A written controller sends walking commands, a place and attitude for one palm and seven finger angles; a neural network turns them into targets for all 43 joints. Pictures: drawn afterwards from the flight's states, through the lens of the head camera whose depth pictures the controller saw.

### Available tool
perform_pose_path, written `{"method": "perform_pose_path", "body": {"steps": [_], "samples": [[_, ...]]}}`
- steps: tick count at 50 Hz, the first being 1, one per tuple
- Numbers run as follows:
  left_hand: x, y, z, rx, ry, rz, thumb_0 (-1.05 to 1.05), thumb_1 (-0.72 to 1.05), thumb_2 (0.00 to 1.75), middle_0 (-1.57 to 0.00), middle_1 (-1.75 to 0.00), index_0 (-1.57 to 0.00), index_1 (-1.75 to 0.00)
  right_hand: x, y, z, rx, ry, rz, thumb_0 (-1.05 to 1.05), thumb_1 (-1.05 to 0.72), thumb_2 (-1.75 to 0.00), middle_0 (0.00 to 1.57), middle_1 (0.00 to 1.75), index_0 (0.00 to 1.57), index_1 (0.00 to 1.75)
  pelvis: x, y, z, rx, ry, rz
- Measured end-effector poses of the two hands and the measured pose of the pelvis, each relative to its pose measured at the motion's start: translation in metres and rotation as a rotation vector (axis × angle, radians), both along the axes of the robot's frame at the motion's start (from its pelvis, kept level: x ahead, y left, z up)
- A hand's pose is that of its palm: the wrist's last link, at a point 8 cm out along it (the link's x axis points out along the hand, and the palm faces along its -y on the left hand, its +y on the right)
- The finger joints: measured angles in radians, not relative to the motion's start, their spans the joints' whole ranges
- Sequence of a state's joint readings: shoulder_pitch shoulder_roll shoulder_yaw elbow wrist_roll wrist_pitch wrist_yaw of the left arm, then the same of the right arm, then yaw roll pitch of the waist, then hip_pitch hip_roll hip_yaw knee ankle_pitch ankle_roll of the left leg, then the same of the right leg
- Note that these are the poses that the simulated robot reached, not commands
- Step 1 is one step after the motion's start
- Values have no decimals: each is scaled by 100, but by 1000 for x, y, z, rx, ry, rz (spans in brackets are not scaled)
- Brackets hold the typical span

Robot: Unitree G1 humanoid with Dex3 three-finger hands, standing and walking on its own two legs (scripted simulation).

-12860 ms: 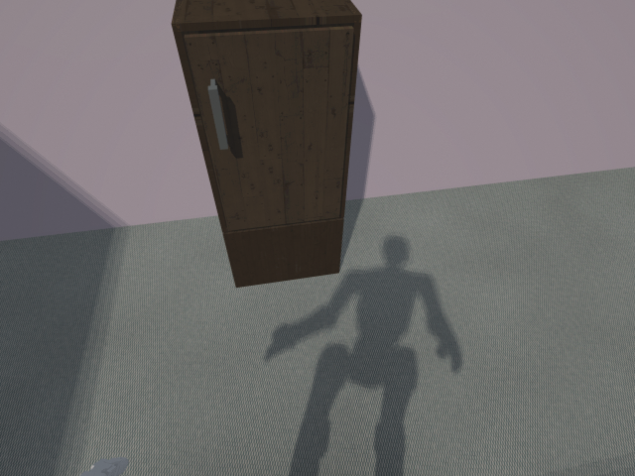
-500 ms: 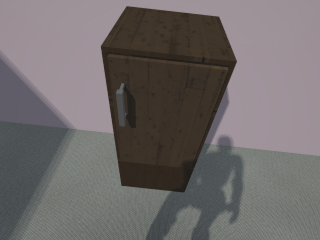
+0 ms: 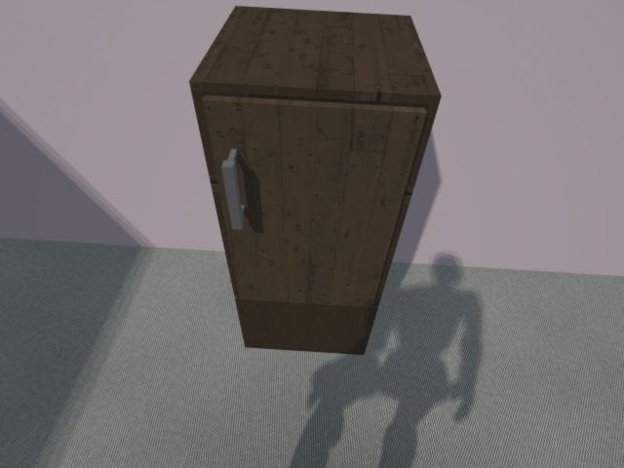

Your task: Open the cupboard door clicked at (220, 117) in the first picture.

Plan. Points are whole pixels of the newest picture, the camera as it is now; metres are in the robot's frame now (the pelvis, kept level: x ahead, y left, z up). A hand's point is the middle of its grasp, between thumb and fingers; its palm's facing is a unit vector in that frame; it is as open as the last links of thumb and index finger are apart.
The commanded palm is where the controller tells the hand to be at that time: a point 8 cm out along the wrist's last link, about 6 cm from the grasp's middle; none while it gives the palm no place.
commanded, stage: come to a stop and stand still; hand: left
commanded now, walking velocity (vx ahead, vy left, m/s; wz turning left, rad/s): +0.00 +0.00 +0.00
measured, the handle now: (235, 190) +0.59 +0.18 +0.00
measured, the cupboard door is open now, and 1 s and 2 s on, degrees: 0 0 0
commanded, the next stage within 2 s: look again from close up in 0.26 s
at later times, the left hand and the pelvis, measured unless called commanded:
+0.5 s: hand out of the picture -0.04 +0.18 -0.18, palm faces +0.04 -0.98 -0.19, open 7.4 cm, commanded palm none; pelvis +0.00 +0.01 -0.01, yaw +2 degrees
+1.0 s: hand out of the picture +0.03 +0.23 -0.17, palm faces +0.02 -0.97 -0.25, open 7.4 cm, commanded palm +0.09 +0.27 -0.07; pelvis -0.01 +0.03 +0.00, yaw +0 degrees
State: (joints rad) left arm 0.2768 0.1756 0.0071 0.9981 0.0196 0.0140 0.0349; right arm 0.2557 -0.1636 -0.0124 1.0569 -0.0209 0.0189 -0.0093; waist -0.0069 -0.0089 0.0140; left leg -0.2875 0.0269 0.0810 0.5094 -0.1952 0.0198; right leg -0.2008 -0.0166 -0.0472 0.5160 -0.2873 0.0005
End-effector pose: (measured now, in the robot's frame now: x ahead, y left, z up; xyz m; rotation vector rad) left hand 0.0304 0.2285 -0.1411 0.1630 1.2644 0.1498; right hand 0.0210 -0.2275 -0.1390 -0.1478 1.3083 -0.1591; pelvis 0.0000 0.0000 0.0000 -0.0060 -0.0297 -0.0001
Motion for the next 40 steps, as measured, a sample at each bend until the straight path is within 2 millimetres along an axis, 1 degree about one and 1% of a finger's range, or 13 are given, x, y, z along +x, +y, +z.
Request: {"method": "perform_pose_path", "body": {"steps": [6,11,17,20,22,24,26,29,32,35,37,40], "samples": [[-30,-6,-3,-29,62,19,1,92,90,-20,-30,-20,-29,-24,8,2,11,52,2,1,-92,-90,20,30,20,30,-5,2,3,-3,9,6],[-58,-11,-5,-48,130,40,0,92,90,-20,-30,-20,-29,-38,15,2,21,88,-3,1,-91,-90,20,30,20,30,-6,4,4,-5,11,8],[-83,-18,-5,-63,194,62,0,91,90,-20,-30,-20,-29,-44,22,1,34,110,-6,1,-91,-90,20,30,20,30,-5,5,4,-4,13,9],[-86,-15,-6,-59,203,41,1,91,90,-20,-30,-20,-29,-38,19,-1,31,90,10,1,-90,-90,20,30,20,30,-7,5,1,-11,16,23],[-83,-8,-7,-42,194,45,1,91,90,-21,-30,-20,-29,-30,14,-3,10,62,11,1,-90,-90,20,30,20,30,-7,7,-3,-20,22,31],[-76,-1,-9,-25,176,49,1,91,90,-21,-30,-20,-29,-21,10,-4,-10,33,9,1,-90,-90,20,30,20,30,-4,10,-6,-25,23,33],[-64,7,-12,-13,149,48,1,91,90,-21,-30,-20,-29,-12,8,-3,-24,2,4,1,-90,-90,20,30,20,30,-1,12,-8,-24,20,30],[-41,16,-13,-2,87,37,1,91,90,-20,-30,-20,-29,1,10,0,-34,-43,5,1,-91,-90,20,30,20,29,3,15,-8,-21,12,22],[-16,23,-9,7,11,26,1,91,90,-20,-30,-20,-29,14,13,4,-35,-79,17,1,-91,-90,20,30,20,29,5,18,-7,-22,5,17],[3,29,-3,15,-52,14,1,91,90,-20,-30,-20,-29,24,15,6,-33,-110,31,1,-91,-90,20,30,20,29,4,21,-5,-22,-2,15],[11,32,0,20,-80,6,0,91,90,-20,-30,-20,-29,30,16,8,-31,-128,37,1,-91,-90,20,30,20,30,3,22,-4,-20,-6,13],[17,36,4,27,-100,-6,0,91,90,-20,-30,-20,-29,35,17,10,-29,-146,42,1,-90,-90,20,30,20,30,0,25,-3,-18,-8,12]]}}
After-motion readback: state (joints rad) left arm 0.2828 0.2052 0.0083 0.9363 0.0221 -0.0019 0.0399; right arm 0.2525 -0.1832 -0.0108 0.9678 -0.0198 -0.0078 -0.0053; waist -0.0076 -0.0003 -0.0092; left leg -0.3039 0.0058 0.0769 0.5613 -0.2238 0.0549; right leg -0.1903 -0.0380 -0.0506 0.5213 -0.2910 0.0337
